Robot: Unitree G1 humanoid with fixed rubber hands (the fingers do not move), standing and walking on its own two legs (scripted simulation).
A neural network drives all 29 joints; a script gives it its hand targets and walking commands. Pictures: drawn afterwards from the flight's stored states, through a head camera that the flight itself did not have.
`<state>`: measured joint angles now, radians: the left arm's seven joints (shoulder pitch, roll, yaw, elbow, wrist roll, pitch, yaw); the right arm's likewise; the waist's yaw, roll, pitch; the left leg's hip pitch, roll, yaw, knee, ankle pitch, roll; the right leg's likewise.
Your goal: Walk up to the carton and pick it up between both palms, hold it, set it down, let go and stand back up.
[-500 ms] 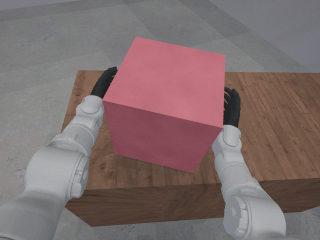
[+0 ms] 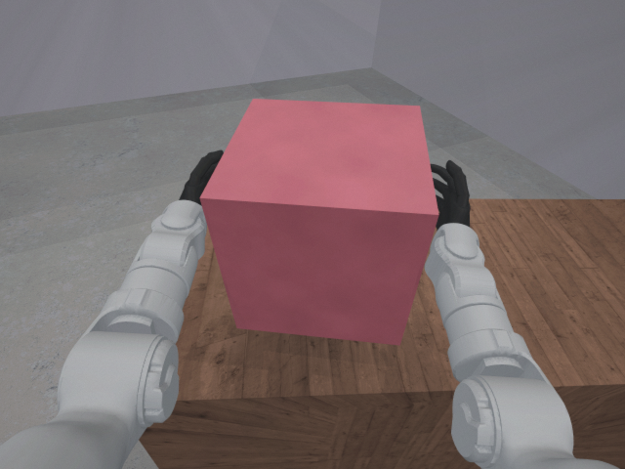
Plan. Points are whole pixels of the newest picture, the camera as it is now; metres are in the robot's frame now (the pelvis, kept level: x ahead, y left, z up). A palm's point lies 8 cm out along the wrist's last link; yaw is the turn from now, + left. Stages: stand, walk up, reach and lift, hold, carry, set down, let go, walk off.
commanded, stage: reach and lift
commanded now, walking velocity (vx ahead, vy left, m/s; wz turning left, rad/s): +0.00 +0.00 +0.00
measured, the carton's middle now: (325, 220) +0.44 -0.05 +0.12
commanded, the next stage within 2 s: hold in 1.96 s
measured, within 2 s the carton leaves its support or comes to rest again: neither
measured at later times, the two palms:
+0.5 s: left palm (191, 223) +0.38 +0.12 +0.17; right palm (458, 220) +0.37 -0.21 +0.17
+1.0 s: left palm (164, 243) +0.34 +0.15 +0.18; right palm (447, 217) +0.36 -0.19 +0.19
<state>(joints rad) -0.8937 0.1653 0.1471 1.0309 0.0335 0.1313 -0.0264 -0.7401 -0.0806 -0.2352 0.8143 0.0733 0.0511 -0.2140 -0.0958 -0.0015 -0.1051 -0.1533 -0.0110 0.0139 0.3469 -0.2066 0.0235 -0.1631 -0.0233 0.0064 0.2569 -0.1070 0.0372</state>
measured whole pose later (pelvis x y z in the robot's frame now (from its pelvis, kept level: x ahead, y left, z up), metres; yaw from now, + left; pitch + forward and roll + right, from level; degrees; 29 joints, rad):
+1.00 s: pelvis -0.03 -0.03 +0.00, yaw +3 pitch -5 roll +0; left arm -0.62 0.00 0.30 0.24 0.22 0.62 -0.04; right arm -0.71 -0.08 -0.16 0.62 0.10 0.23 -0.14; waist -0.07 -0.06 -0.02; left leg -0.08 0.00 -0.05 0.32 -0.16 -0.01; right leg -0.10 -0.02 -0.06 0.31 -0.12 0.00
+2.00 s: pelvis -0.02 -0.03 +0.00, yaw +3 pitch -6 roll -1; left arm -0.62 -0.01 0.33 0.10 0.23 0.77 -0.04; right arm -0.77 -0.14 -0.08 0.53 0.20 0.40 -0.17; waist -0.07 -0.01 -0.02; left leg -0.05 0.01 -0.04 0.35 -0.19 -0.01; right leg -0.06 -0.01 -0.04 0.30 -0.12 0.00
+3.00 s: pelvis -0.01 -0.03 +0.00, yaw +3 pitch -6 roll -1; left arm -0.67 0.01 0.34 0.14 0.23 0.83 -0.06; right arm -0.84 -0.17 -0.06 0.55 0.24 0.50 -0.20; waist -0.08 0.00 -0.07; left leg -0.06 0.01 -0.05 0.35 -0.20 -0.01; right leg -0.06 0.00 -0.06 0.29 -0.13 0.00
